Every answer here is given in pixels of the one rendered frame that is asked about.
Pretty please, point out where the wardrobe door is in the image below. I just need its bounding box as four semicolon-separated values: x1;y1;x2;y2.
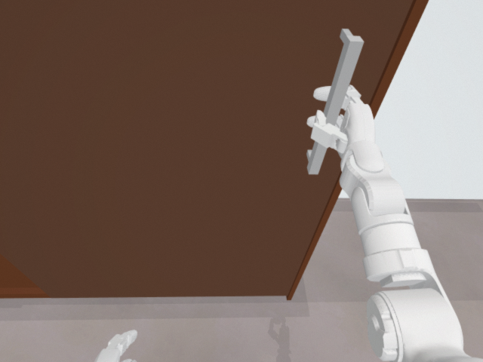
0;0;413;298
0;254;38;288

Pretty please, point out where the right robot hand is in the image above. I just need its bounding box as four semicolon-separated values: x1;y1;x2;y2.
307;85;376;159

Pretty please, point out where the right robot upper arm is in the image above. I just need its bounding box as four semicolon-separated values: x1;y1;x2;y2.
367;288;483;362

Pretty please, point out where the handle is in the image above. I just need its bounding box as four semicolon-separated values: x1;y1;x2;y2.
306;29;364;174

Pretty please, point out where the left robot hand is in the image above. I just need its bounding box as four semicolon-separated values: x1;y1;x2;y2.
94;330;137;362

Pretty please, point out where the robot right forearm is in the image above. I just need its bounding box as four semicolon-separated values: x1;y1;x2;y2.
340;141;463;346

